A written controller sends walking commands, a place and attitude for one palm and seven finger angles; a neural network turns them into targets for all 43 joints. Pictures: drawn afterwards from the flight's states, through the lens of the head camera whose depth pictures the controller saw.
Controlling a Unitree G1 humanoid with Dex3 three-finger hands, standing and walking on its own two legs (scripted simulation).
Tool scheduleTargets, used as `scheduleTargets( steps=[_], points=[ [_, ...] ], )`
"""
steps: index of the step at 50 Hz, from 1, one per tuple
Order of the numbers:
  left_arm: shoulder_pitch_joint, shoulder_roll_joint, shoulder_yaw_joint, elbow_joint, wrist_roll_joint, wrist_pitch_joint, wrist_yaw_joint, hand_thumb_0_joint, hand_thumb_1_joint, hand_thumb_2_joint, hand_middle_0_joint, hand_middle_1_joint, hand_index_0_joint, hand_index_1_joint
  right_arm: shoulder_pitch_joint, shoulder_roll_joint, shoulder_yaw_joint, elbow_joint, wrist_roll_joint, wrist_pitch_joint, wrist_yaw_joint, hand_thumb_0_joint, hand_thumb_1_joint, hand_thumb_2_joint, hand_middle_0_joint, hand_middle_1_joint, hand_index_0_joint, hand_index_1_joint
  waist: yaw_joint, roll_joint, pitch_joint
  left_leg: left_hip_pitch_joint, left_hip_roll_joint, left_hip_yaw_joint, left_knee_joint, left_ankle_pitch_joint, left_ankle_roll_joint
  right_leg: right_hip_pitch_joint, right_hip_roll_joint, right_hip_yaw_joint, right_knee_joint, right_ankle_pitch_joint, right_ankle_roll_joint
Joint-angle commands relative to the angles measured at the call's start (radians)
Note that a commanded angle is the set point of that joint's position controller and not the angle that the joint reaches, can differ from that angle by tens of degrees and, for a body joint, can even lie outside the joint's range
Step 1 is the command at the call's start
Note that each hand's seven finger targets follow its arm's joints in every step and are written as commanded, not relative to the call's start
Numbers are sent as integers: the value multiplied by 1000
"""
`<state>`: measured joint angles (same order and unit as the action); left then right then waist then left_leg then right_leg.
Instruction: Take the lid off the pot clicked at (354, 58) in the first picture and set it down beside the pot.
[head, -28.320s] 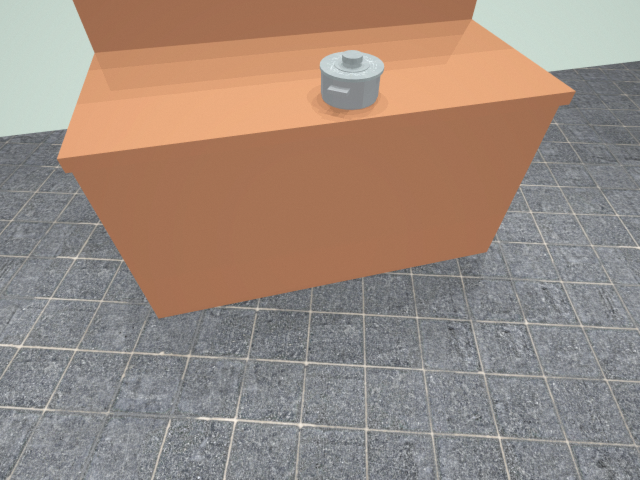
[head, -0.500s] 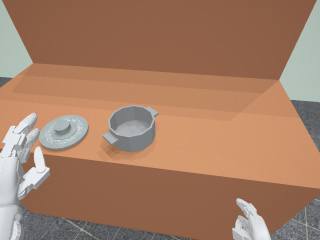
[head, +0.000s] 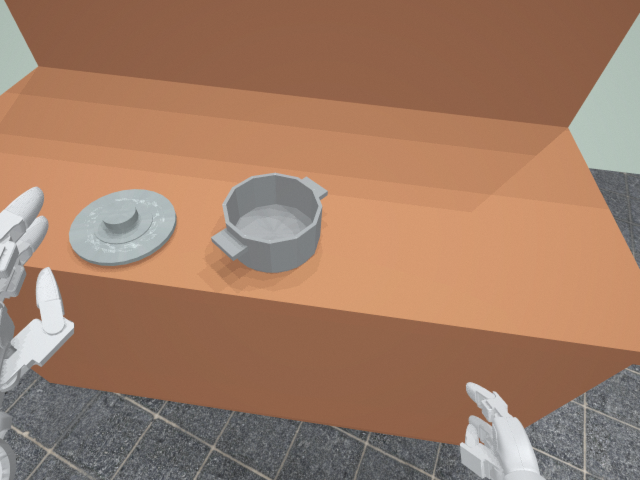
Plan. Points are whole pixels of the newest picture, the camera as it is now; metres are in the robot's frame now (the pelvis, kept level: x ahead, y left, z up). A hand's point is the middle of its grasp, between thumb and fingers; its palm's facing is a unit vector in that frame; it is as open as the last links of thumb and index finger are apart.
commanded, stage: step back with the hand held close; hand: left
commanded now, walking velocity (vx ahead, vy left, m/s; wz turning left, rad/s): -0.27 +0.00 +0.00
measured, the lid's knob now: (120, 215) +0.48 +0.38 +0.00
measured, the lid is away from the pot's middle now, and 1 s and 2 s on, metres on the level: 0.25 0.25 0.25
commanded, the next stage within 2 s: stop stepping back and stand still in 1.16 s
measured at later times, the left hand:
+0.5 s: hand (33, 411) +0.14 +0.24 +0.16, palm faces +0.35 -0.85 -0.39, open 7.4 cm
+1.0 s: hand out of the picture +0.08 +0.25 +0.16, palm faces +0.28 -0.88 -0.38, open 7.4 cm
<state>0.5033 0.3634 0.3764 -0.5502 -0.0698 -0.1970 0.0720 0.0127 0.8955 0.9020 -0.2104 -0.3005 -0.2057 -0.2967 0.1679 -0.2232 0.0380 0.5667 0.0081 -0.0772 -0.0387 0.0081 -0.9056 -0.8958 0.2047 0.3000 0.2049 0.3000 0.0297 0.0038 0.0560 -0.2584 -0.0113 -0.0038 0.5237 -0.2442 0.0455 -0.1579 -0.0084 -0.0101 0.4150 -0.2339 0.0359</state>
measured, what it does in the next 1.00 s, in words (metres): walks backwards: right foot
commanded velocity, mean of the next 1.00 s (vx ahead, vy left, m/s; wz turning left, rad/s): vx -0.33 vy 0.00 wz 0.00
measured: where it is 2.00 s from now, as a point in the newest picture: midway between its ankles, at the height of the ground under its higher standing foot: outside the picture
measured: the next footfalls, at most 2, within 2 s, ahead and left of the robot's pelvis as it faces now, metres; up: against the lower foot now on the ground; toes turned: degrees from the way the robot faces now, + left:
right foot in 0.74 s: -0.07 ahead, -0.13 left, +0.00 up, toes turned -2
right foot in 1.20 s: -0.19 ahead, -0.10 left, +0.00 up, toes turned -5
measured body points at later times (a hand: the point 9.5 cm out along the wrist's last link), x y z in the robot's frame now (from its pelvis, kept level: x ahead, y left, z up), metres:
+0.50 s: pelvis -0.05 +0.01 -0.02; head -0.04 +0.03 +0.43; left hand +0.11 +0.28 +0.18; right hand +0.12 -0.23 -0.08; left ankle +0.02 +0.09 -0.74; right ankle -0.01 -0.15 -0.74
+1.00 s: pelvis -0.12 +0.03 -0.03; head -0.11 +0.07 +0.42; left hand +0.06 +0.30 +0.18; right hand +0.04 -0.22 -0.08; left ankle +0.02 +0.09 -0.74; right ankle -0.12 -0.13 -0.73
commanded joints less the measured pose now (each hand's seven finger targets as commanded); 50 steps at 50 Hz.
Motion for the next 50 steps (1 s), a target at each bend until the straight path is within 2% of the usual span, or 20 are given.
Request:
scheduleTargets(
  steps=[1, 4, 7, 11, 14, 16, 18, 20, 23, 27, 29, 32, 36, 38, 40, 43, 45, 47, 48, 50],
  points=[
    [100, 164, 99, -274, 3, -71, 1, 0, 900, 900, -200, -300, -200, -300, -78, -125, -73, -188, 8, -30, -3, 0, -900, -900, 200, 300, 200, 300, -6, 81, -215, 65, 127, -116, -88, 347, 35, 19, -42, 0, 56, 272, -26],
    [134, 226, 162, -344, -1, -76, 14, 0, 900, 900, -200, -300, -200, -300, -72, -123, -84, -205, 12, -22, -7, 0, -900, -900, 200, 300, 200, 300, -6, 67, -265, 79, 153, -138, -77, 448, 38, 5, -36, -4, 112, 216, -19],
    [168, 199, 152, -368, -8, -72, 20, 0, 900, 900, -200, -300, -200, -300, -56, -117, -90, -206, 12, -22, -8, 0, -900, -900, 200, 300, 200, 300, -8, 160, -242, 68, 186, -157, -93, 462, 49, -49, -22, -15, 147, 32, -14],
    [158, 190, 149, -353, -5, -70, 32, 0, 900, 900, -200, -300, -200, -300, -36, -119, -92, -188, 9, -43, -9, 0, -900, -900, 200, 300, 200, 300, -16, 191, -190, -3, 207, -168, -100, 330, 52, -56, -21, -18, 143, -65, -17],
    [139, 188, 153, -311, -4, -67, 36, 0, 900, 900, -200, -300, -200, -300, -32, -121, -94, -183, 17, -49, -12, 0, -900, -900, 200, 300, 200, 300, -22, 82, -170, -89, 169, -139, -52, 120, 31, -14, -51, 2, 84, 77, -30],
    [118, 173, 132, -263, -4, -66, 37, 0, 900, 900, -200, -300, -200, -300, -27, -113, -97, -189, 26, -43, -15, 0, -900, -900, 200, 300, 200, 300, -36, -41, -137, -128, 116, -101, 18, -77, 7, -70, -113, 57, 46, 125, -56],
    [105, 168, 118, -236, -8, -71, 39, 0, 900, 900, -200, -300, -200, -300, -22, -107, -101, -182, 26, -41, -19, 0, -900, -900, 200, 300, 200, 300, -49, -126, -102, -113, 66, -80, 121, -210, -8, -183, -190, 144, -37, 30, -99],
    [100, 169, 108, -226, -7, -77, 49, 0, 900, 900, -200, -300, -200, -300, -15, -97, -101, -167, 24, -37, -22, 0, -900, -900, 200, 300, 200, 300, -60, -132, -98, -76, 41, -59, 217, -217, -20, -266, -247, 184, -87, -68, -131],
    [69, 180, 111, -265, -1, -86, 58, 0, 900, 900, -200, -300, -200, -300, -47, -96, -91, -177, 18, -41, -27, 0, -900, -900, 200, 300, 200, 300, -61, -73, -71, -87, 65, -87, 134, -178, -6, -285, -206, 119, -21, -15, -106],
    [71, 193, 141, -361, 12, -108, 63, 0, 900, 900, -200, -300, -200, -300, -67, -121, -83, -215, 22, -70, -35, 0, -900, -900, 200, 300, 200, 300, -36, 276, -84, -319, 254, -308, -287, -420, 63, -80, 12, -27, 331, -143, -22],
    [47, 209, 158, -362, 29, -108, 68, 0, 900, 900, -200, -300, -200, -300, -60, -114, -88, -209, 14, -89, -34, 0, -900, -900, 200, 300, 200, 300, -37, 324, -80, -422, 300, -334, -358, -502, 96, -26, 35, 2, 502, -210, -13],
    [64, 174, 129, -348, 13, -101, 63, 0, 900, 900, -200, -300, -200, -300, -19, -110, -95, -175, 9, -107, -16, 0, -900, -900, 200, 300, 200, 300, -30, 175, -110, -209, 273, -245, -197, -186, 79, -128, 12, 5, 320, -230, -20],
    [70, 161, 90, -317, 15, -108, 48, 0, 900, 900, -200, -300, -200, -300, -11, -116, -85, -156, 6, -108, -11, 0, -900, -900, 200, 300, 200, 300, -30, 122, -182, -68, 193, -173, -40, -25, 25, -68, 4, -8, -27, 7, -32],
    [34, 197, 98, -303, 12, -123, 44, 0, 900, 900, -200, -300, -200, -300, -17, -107, -83, -150, 9, -100, -16, 0, -900, -900, 200, 300, 200, 300, -49, -11, -193, -58, 123, -84, 82, -69, -4, -105, -107, 69, -37, 206, -72],
    [60, 194, 93, -298, -2, -128, 39, 0, 900, 900, -200, -300, -200, -300, -12, -115, -107, -149, 18, -87, -21, 0, -900, -900, 200, 300, 200, 300, -60, -129, -190, -15, 79, -57, 176, -161, -32, -227, -176, 109, -28, 45, -117],
    [86, 207, 116, -300, -9, -127, 52, 0, 900, 900, -200, -300, -200, -300, -50, -77, -92, -154, 13, -56, -21, 0, -900, -900, 200, 300, 200, 300, -69, -90, -160, -16, 58, -28, 257, -78, -37, -297, -236, 110, -9, 180, -130],
    [92, 201, 119, -305, -12, -123, 52, 0, 900, 900, -200, -300, -200, -300, -74, -87, -89, -167, 10, -43, -23, 0, -900, -900, 200, 300, 200, 300, -63, 17, -138, -74, 120, -116, 71, 21, -9, -260, -114, 28, 113, 167, -74],
    [64, 206, 130, -338, -26, -127, 48, 0, 900, 900, -200, -300, -200, -300, -81, -111, -91, -184, 7, -62, -23, 0, -900, -900, 200, 300, 200, 300, -48, 235, -118, -173, 267, -302, -225, -124, 49, -210, 54, -34, 311, -206, -29],
    [42, 212, 135, -347, -20, -130, 51, 0, 900, 900, -200, -300, -200, -300, -65, -118, -97, -175, -2, -80, -19, 0, -900, -900, 200, 300, 200, 300, -58, 294, -114, -254, 331, -373, -367, -364, 70, -155, 101, 3, 497, -349, -31],
    [26, 229, 166, -353, -17, -128, 67, 0, 900, 900, -200, -300, -200, -300, -40, -112, -101, -157, -17, -90, -15, 0, -900, -900, 200, 300, 200, 300, -54, 275, -124, -333, 350, -376, -399, -438, 69, -130, 102, 52, 672, -356, -37]
  ],
)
